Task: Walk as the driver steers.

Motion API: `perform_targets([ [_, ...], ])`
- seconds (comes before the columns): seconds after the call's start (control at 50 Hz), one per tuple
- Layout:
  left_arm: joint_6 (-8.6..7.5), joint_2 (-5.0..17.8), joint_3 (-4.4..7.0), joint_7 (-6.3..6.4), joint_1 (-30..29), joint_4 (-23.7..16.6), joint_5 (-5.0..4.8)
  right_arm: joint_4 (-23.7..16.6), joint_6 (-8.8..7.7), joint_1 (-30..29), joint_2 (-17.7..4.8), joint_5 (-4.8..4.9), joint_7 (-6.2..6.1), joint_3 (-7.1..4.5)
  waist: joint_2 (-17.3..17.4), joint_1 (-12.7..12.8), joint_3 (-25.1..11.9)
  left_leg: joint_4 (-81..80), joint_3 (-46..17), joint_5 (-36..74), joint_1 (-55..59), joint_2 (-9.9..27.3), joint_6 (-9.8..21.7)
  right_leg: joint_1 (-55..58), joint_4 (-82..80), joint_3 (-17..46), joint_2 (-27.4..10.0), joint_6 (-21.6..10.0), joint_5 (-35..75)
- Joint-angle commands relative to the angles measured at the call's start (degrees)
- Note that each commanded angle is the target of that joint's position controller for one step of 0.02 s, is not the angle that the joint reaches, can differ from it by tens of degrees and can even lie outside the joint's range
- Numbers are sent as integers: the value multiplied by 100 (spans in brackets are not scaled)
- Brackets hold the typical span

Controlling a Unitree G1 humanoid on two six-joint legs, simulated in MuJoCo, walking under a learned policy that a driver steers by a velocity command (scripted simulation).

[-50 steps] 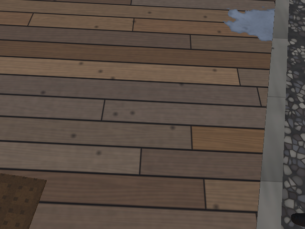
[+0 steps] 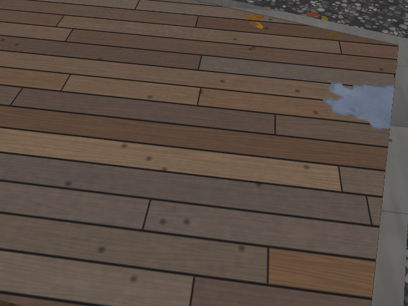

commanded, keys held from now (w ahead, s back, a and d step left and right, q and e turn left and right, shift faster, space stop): w+e+shift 0.40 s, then e+shift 0.12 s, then q+shift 0.48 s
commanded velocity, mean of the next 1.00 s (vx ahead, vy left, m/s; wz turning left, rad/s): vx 0.53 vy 0.00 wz -0.40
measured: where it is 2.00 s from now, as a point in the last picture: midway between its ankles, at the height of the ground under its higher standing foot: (297, 252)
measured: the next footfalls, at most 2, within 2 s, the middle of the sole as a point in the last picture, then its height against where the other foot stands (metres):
right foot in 0.34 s outside the picture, level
left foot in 0.76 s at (287, 249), level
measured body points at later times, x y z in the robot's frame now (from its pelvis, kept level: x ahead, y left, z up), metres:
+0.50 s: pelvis +0.29 -0.17 -0.02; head +0.32 -0.19 +0.43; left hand +0.51 +0.03 -0.12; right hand +0.29 -0.47 -0.11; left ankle +0.31 +0.03 -0.63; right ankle +0.29 -0.23 -0.74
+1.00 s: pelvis +0.55 -0.29 -0.02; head +0.60 -0.31 +0.43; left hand +0.83 -0.14 -0.11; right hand +0.55 -0.59 -0.12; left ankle +0.68 -0.29 -0.74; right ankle +0.51 -0.44 -0.69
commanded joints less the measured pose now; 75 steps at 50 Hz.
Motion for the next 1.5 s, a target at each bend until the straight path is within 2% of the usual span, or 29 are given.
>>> perform_targets([
  [0.02, -198, 249, -9, -132, -647, -628, -10, -279, -213, 54, -639, -55, 8, -80, 773, -229, 635, -929, -979, -367, 833, 1581, 608, -2242, 1093, 36, -605, 98, 559],
  [0.12, -178, 169, -111, -218, -1066, -835, -61, -31, -207, 348, -700, -130, 87, -32, 756, -320, 1205, -1174, 54, 293, 377, 1539, 607, -2244, 649, -113, -773, 163, 1281],
  [0.22, -255, -139, -320, -474, -1855, -1088, -95, 294, -118, 669, -878, -27, 91, -53, 483, -487, 1583, -1317, 954, 1319, 769, 1690, 456, -1764, -829, -858, -830, -317, 1263],
  [0.28, -250, 113, -233, -485, -1579, -1132, -99, 356, -21, 569, -1333, -29, 58, -130, 1007, 43, 904, -160, 1472, 6597, 941, 1683, 360, 8, -1295, -1665, -37, -777, 500],
  [0.32, -169, 881, 150, -407, 327, -753, -157, 305, 13, 416, -1612, -5, 39, -199, 1315, 1199, -334, 2307, 1472, 8305, 212, 1773, 325, 2856, -1516, -1667, 504, -1189, 153],
  [0.34, -55, 1349, 417, -279, 1580, -364, -175, 137, -102, 380, -1403, 27, 17, -129, 861, 1708, -797, 4154, 1313, 6126, -1445, 1417, 105, 5147, -2060, -816, 343, -1399, 298],
  [0.36, -67, 1926, 470, -171, 1147, -439, -155, -287, -324, 897, -321, -55, 96, 194, -1490, 663, -1391, 7022, 795, -841, -4053, 62, -275, 7079, -3154, 2864, -1381, -2530, -1359],
  [0.38, -179, 1415, 309, -173, 1512, -584, -21, -505, -656, 332, -843, 74, 149, 178, -731, 1134, -2793, 7298, -913, -706, -4319, 43, 8, 7207, -4322, 4897, -1777, -2615, -3350],
  [0.4, -294, 1075, 220, -194, 1615, -417, 102, -787, -730, -662, -1023, 311, 116, 116, -280, 1266, -1714, 7064, -928, -315, -4607, 225, 147, 6402, -4695, 4443, -1636, -2128, -2898],
  [0.42, -400, 1088, 193, -223, 1312, -347, 162, -937, -749, -833, -812, 322, 55, 189, 279, 806, -608, 6563, -792, -205, -4527, 350, 132, 5106, -4776, 3866, -1538, -2046, -1478],
  [0.46, -456, 810, 93, -184, 211, -599, 289, -663, -581, -292, -786, 76, 48, 151, 355, -14, -21, 5915, -835, -167, -3529, 676, -12, 3246, -4532, 2418, -1014, -1963, 1198],
  [0.54, -423, 610, 8, 22, -267, -492, 125, -611, -259, -413, -717, -196, 108, 144, 238, -254, 528, 4271, -139, 411, -2776, 547, -475, 1471, -4627, 834, -349, -1684, 3889],
  [0.62, -361, 311, -122, 184, 482, 34, 108, -534, -418, -1178, -152, -153, 301, 349, -41, 468, -1, 1834, 375, 3545, -1890, 35, -394, 1769, -4408, -79, 38, -1041, 3398],
  [0.68, -355, 447, -117, 224, 634, 290, 151, -669, -464, -1664, -367, 8, 477, 279, -350, 662, 129, 1047, 148, 4045, -2074, 98, -76, 2562, -4322, 110, -425, -907, 2674],
  [0.72, -336, 497, -97, 246, 515, 343, 303, -544, -459, -1218, -684, 40, 544, 129, -367, 422, -15, 1052, 59, 3475, -1892, -73, 100, 3094, -3786, 107, -640, -820, 3208],
  [0.76, -246, 573, -71, 280, 0, 192, 341, -230, -444, 106, -1005, 36, 552, -64, -356, -323, -358, 987, 240, 2860, -1164, -349, 220, 3346, -2167, -126, -547, -596, 4558],
  [0.78, -196, 445, -108, 294, 97, 18, 424, -206, -437, 528, -1223, -24, 515, -125, 351, -371, -745, 1060, -393, 4325, -173, 145, 484, 2685, -360, -298, -120, -335, 3321],
  [0.8, -176, -80, -232, 237, 1169, 18, 455, -424, -403, 187, -1366, -129, 498, -89, 1786, 365, -1369, 1268, -2726, 5428, 1372, 1475, 1564, 972, 1786, -284, 761, 188, -1903],
  [0.82, -154, 261, -241, 140, 1439, -24, 281, -633, -310, 61, -1332, -121, 479, -110, 1663, 300, -2077, 479, -4655, 3548, 2031, 1973, 2160, 182, 2751, 392, 932, 301, -2102],
  [0.84, -109, 666, -160, 116, 710, -125, 202, -852, -167, -304, -1080, -3, 413, -113, 829, 44, -1688, 170, -4448, 1318, 1425, 1725, 1904, -25, 2707, 625, 583, 156, -1554],
  [0.88, -19, 557, -184, 144, -272, -452, 286, -972, 30, -571, -834, 81, 276, -14, -133, 83, -598, -268, -3863, -69, -259, 1259, 1521, -76, 1978, 525, 367, 26, -958],
  [0.98, -55, 117, -242, 209, -265, -299, 317, -979, 274, -638, -899, 56, 119, -118, 521, 282, -390, -247, -2799, 1413, -1245, 416, 1178, 895, -736, 252, 380, 165, -911],
  [1.2, -304, 329, -26, 116, -735, -122, 132, -1137, 744, -699, -1008, 159, -104, -312, 1254, 107, -334, 148, -3636, -155, -1126, 87, 641, 2049, -3491, 513, 429, 130, 270],
  [1.24, -295, 637, 78, 148, -586, -83, 195, -1107, 755, -399, -653, 208, -70, -203, 474, 67, -672, 1337, -3017, -1574, -1738, -474, 257, 3284, -4381, 1135, -745, -351, 633],
  [1.26, -205, 975, 107, 172, -778, -200, 360, -1198, 737, -331, -516, 244, -53, -169, -904, -78, -499, 2659, -1689, -1952, -2782, -1185, 20, 3426, -4621, 2360, -1773, -1023, 710],
  [1.28, -213, 775, 95, 162, -860, -230, 527, -1246, 648, -323, -1052, 170, 10, -313, -1161, -127, -334, 3780, -1460, -1604, -3071, -750, -221, 2916, -4699, 2809, -2186, -1373, 714],
  [1.3, -206, 482, 20, 199, -1151, -344, 457, -1097, 646, -228, -1316, 167, 38, -384, -788, -157, -159, 4234, -1274, -1170, -3107, -477, -354, 2771, -4622, 2212, -1951, -1301, 554],
  [1.36, -99, 297, -82, 331, -1317, -426, 285, -867, 762, 64, -1006, 140, 12, -309, -355, -64, 72, 5440, -840, -469, -3407, -228, -583, 2711, -4483, 1042, -1396, -1074, 818],
  [1.5, 42, 553, -13, 312, -634, -224, 377, -1317, 722, -712, -715, 204, 48, -140, -559, 492, -38, 4664, -178, -220, -3844, 615, -936, 3686, -4594, 87, -1649, -1470, 1632],
])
